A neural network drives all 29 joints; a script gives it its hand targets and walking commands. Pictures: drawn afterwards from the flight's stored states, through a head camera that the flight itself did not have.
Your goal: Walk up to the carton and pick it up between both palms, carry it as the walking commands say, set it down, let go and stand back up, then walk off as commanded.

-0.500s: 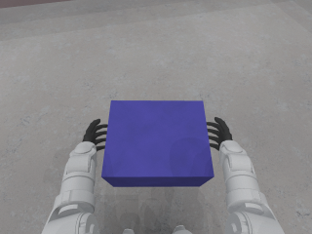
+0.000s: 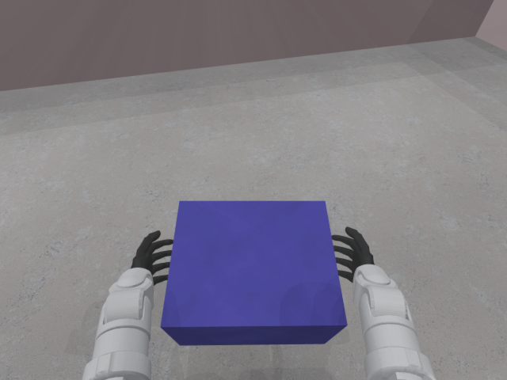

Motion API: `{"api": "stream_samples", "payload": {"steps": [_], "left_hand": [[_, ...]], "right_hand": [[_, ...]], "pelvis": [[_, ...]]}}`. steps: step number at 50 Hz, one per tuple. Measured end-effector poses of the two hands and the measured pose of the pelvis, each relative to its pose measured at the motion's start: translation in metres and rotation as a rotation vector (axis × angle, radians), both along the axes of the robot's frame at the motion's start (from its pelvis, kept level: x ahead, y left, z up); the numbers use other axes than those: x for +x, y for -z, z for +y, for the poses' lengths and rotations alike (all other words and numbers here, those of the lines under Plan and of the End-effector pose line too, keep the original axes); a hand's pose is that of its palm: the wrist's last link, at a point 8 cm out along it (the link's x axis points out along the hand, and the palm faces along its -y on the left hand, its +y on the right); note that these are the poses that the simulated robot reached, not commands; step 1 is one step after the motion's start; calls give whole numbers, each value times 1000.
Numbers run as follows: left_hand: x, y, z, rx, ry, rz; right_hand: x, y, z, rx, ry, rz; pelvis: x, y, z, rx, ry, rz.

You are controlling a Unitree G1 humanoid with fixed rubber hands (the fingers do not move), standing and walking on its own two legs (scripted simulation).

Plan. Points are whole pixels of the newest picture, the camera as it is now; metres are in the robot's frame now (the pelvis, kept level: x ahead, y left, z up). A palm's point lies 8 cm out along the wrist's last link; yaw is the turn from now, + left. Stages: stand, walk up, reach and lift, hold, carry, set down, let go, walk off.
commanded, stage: reach and lift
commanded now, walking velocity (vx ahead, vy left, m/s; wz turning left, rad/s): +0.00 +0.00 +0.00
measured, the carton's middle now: (252, 273) +0.37 +0.00 -0.06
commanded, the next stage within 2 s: hold in 1.56 s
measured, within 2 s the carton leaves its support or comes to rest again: neither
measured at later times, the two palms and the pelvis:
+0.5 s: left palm (137, 271) +0.31 +0.17 +0.06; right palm (379, 268) +0.30 -0.19 +0.06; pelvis +0.00 +0.00 +0.02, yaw +0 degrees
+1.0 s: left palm (134, 270) +0.30 +0.18 +0.07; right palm (381, 268) +0.29 -0.19 +0.07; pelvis +0.02 +0.01 +0.02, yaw -1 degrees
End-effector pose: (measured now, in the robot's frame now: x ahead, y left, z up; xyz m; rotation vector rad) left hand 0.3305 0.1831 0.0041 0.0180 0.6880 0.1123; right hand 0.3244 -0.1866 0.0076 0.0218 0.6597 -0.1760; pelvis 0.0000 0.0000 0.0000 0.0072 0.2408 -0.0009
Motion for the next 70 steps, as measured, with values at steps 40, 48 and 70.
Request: {"api": "stream_samples", "payload": {"steps": [40, 48, 70], "left_hand": [[-27, -65, -4, 2, 30, -31], [-26, -64, -7, 10, 32, -25], [-35, -66, -8, 15, 7, -34]], "right_hand": [[-29, -68, 0, -68, 60, -30], [-32, -66, -1, -70, 68, -24], [-36, -66, -3, -66, 45, -33]], "pelvis": [[14, -21, 2, -7, 1, -315], [17, -23, 6, -8, 12, -317], [16, -23, 2, -5, 13, -321]]}}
